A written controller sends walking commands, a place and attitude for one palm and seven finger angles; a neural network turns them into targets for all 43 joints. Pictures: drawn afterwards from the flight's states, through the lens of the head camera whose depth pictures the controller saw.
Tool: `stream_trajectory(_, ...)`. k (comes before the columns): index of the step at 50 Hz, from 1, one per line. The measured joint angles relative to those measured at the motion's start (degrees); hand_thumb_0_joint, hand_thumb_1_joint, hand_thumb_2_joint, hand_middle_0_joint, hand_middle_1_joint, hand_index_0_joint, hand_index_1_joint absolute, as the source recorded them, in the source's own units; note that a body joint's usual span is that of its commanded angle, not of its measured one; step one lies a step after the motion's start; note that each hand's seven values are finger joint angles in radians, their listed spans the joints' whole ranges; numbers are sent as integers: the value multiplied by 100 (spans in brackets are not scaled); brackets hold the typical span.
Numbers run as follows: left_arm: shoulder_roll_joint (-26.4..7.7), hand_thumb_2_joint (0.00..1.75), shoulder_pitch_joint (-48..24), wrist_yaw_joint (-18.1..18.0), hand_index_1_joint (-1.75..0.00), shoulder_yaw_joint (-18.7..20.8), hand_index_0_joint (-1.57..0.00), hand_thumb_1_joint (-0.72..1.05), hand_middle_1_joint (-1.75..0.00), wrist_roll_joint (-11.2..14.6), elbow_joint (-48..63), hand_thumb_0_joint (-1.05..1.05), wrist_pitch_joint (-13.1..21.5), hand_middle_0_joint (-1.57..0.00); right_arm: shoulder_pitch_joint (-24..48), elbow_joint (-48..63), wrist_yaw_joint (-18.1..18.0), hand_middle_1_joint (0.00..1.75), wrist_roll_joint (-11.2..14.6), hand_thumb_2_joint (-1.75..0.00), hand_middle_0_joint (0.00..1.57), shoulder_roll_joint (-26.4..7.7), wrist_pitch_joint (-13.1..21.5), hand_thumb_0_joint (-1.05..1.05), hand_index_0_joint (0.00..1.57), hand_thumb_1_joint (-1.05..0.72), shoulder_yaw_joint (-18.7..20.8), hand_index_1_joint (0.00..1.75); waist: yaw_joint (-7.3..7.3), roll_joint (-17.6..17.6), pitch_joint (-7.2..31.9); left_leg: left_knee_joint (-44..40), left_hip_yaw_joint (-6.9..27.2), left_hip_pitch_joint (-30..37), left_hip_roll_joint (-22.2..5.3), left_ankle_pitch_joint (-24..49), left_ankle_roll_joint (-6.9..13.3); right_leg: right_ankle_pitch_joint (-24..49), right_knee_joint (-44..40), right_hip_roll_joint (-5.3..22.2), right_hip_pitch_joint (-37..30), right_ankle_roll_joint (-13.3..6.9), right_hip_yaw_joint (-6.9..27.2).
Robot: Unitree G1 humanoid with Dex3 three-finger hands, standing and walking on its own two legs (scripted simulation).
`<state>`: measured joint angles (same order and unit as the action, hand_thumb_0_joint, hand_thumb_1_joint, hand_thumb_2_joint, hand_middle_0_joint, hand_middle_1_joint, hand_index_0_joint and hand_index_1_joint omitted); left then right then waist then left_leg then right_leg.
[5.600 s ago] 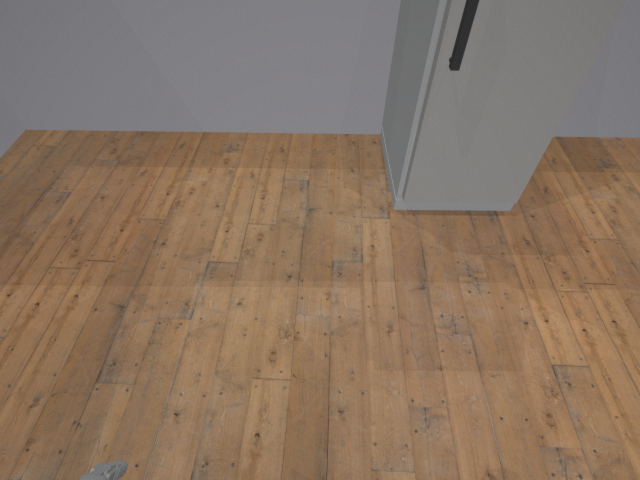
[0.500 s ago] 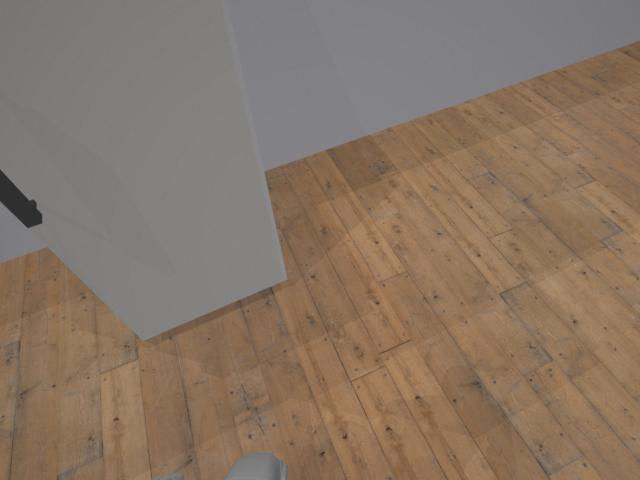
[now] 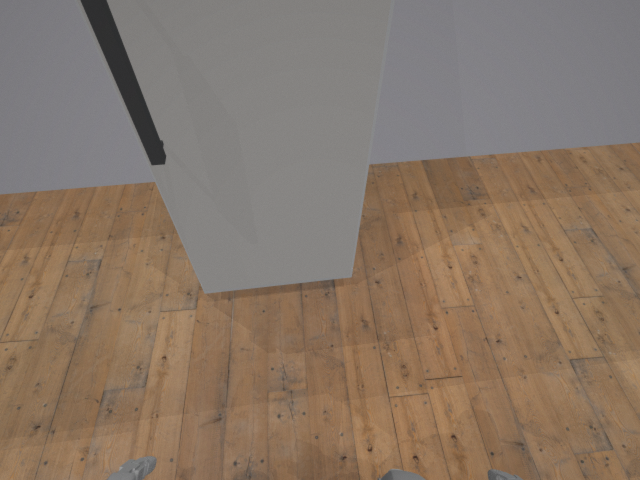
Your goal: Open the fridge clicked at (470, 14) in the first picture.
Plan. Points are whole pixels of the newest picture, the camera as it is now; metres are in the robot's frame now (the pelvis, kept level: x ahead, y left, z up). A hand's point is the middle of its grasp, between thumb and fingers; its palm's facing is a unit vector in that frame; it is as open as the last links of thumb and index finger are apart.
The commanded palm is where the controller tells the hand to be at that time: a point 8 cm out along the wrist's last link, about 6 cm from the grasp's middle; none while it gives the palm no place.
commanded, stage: turn to face it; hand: left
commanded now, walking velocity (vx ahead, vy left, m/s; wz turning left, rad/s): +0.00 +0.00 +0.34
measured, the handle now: (121, 57) +0.70 +0.37 +0.14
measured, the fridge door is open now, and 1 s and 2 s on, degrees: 0 0 0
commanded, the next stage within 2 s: take the last steps up to it in 0.20 s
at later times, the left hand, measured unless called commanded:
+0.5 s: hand out of the picture -0.03 +0.21 -0.18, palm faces +0.25 -0.94 -0.23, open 7.4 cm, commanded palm none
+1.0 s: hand (181, 441) +0.19 +0.22 -0.17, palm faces +0.23 -0.95 -0.20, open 7.4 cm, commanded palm none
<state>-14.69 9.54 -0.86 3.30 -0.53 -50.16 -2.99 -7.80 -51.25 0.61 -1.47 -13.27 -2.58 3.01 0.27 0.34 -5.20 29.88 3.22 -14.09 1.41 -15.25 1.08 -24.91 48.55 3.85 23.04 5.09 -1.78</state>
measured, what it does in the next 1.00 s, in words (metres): walks ahead: right foot, then left foot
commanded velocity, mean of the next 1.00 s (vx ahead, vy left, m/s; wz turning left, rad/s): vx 0.21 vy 0.04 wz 0.13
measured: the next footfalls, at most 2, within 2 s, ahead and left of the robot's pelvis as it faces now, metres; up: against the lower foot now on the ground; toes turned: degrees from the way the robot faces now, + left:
right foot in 0.08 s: +0.05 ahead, -0.13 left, +0.00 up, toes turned -1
left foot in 0.48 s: -0.02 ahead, +0.12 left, +0.00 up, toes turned +16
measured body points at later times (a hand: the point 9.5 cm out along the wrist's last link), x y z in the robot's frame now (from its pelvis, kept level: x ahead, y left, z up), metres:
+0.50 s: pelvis +0.00 +0.01 -0.01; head +0.02 +0.03 +0.44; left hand -0.05 +0.26 -0.16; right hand +0.12 -0.23 -0.15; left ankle -0.05 +0.11 -0.74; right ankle +0.02 -0.13 -0.74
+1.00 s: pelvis +0.13 +0.03 -0.02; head +0.16 +0.01 +0.43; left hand +0.17 +0.27 -0.15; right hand +0.09 -0.20 -0.18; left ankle -0.03 +0.11 -0.69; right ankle +0.21 -0.05 -0.74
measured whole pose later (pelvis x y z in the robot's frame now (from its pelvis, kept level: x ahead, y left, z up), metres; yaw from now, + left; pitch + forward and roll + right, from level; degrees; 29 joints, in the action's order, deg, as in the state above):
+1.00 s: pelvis +0.13 +0.03 -0.02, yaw +14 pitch -2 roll +0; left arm -8.3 9.0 0.6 2.0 -1.2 -56.5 3.6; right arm -24.6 -66.7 -0.6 -0.6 -8.2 1.1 2.2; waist 1.6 2.2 -4.6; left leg 53.9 -1.3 -8.9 -0.5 -29.0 2.1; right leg -14.4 37.7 3.0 20.8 -2.9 -8.8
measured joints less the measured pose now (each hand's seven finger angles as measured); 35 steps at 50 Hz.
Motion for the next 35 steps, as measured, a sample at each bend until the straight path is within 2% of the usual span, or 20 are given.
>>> stream_trajectory(2, 73, 90, -36, -2, -30, -41, -20, 91, -30, 10, 57, 0, 55, -20, -52, -20, -3, 30, 1, -90, 21, -3, -26, 1, 20, -91, 18, 30, 36, 61, 22, 114, 94, -70, 38, -44, -55, 208, -590, -109, -278, -38, -31)
stream_trajectory(4, 124, 90, 0, -5, -30, -86, -20, 90, -30, 1, 128, 0, 152, -20, -135, -29, -3, 30, 30, -90, 21, -11, -44, 1, 20, -91, 44, 30, 41, 84, 85, 371, 161, -220, 113, -163, -132, 789, -1462, -152, -665, -122, -87)
stream_trajectory(6, 254, 90, 1, -23, -30, -141, -20, 90, -30, -51, 116, 0, 233, -20, -153, -67, -14, 30, 61, -90, 21, -70, -84, 1, 20, -91, 106, 30, 72, 242, 48, 1166, 182, -528, 123, -795, -181, 805, -1390, -170, -658, -420, -224)
stream_trajectory(8, 357, 90, 55, -29, -30, -191, -20, 90, -30, -69, 109, 0, 248, -20, -195, -124, -19, 30, 52, -90, 21, -105, -158, 1, 20, -91, 157, 30, 77, 283, 44, 2322, 90, -899, 176, -1237, -211, 711, -1387, -85, -711, -581, -340)
stream_trajectory(10, 436, 90, 129, -40, -30, -218, -20, 90, -30, -73, 65, 0, 238, -21, -223, -199, 5, 30, 38, -90, 21, -137, -192, 1, 20, -91, 182, 30, 70, 307, 44, 3197, -33, -1149, 113, -1109, -267, 750, -1541, -27, -818, -612, -428)
stream_trajectory(13, 490, 90, 227, -57, -30, -226, -20, 90, -30, -89, -42, 0, 227, -21, -273, -300, 28, 30, 36, -90, 20, -128, -203, 1, 20, -91, 182, 30, 77, 269, 49, 3489, -173, -1197, -57, -915, -367, 845, -1744, 64, -935, -592, -558)
stream_trajectory(18, 455, 90, 387, -42, -30, -211, -20, 90, -30, -121, -231, 0, 262, -21, -259, -476, 18, 30, 58, -90, 20, -45, -215, 1, 19, -91, 106, 30, -36, 93, 27, 2407, -343, -740, -241, -1127, -427, 908, -1870, 204, -986, -536, -707)
stream_trajectory(21, 371, 90, 510, -14, -30, -159, -20, 90, -30, -131, -396, 0, 280, -21, -235, -532, 32, 30, 60, -90, 20, 17, -162, 1, 19, -91, 48, 30, -135, -28, 56, 1589, -502, -386, -281, -1186, -372, 895, -1854, 281, -981, -455, -797)
stream_trajectory(23, 282, 90, 620, 6, -30, -108, -20, 90, -30, -122, -528, 0, 266, -21, -256, -526, 43, 30, 52, -90, 20, 62, -70, 1, 19, -91, 7, 30, -176, -123, 114, 813, -663, -43, -282, -952, -304, 818, -1733, 354, -950, -369, -851)
stream_trajectory(24, 242, 90, 698, 17, -30, -85, -20, 90, -30, -100, -584, 0, 242, -21, -297, -500, 46, 30, 49, -90, 20, 62, 2, 1, 19, -91, -15, 30, -180, -129, 174, 314, -709, 177, -292, -777, -256, 737, -1594, 372, -897, -317, -886)
stream_trajectory(25, 188, 90, 749, 32, -30, -52, -20, 90, -30, -75, -650, 0, 199, -21, -317, -493, 35, 30, 29, -90, 20, 88, 79, 1, 19, -91, -21, 30, -178, -178, 203, 170, -719, 214, -257, -489, -146, 483, -1334, 404, -801, -302, -854)
stream_trajectory(27, 92, 90, 817, 37, -30, -7, -20, 90, -30, -83, -806, 0, 83, -21, -377, -485, 2, 30, 0, -90, 20, 180, 191, 1, 20, -91, -63, 30, -223, -298, 216, 273, -801, 275, -195, -503, 17, -169, -432, 336, -487, -326, -548)
stream_trajectory(28, 68, 90, 836, 46, -30, 4, -20, 90, -30, -92, -888, 0, 39, -21, -442, -487, -28, 30, -3, -90, 20, 220, 241, 1, 20, -91, -86, 30, -212, -309, 243, 203, -817, 364, -184, -534, 60, -249, 66, 269, -302, -348, -433)
stream_trajectory(31, 52, 90, 804, 114, -30, -3, -20, 91, -30, -101, -1028, 1, 52, -20, -688, -564, -116, 30, 10, -90, 20, 326, 354, 1, 20, -91, -149, 30, -149, -283, 288, -305, -788, 725, -117, -401, 101, 144, 1013, 192, 152, -369, -306)
stream_trajectory(35, 133, 90, 682, 147, -30, -63, -20, 91, -30, -100, -1000, 1, 152, -20, -1026, -806, -156, 30, 41, -90, 20, 440, 446, 1, 20, -91, -192, 30, -112, -207, 321, -918, -730, 1154, -19, -213, 167, 580, 1087, 214, 487, -299, -269)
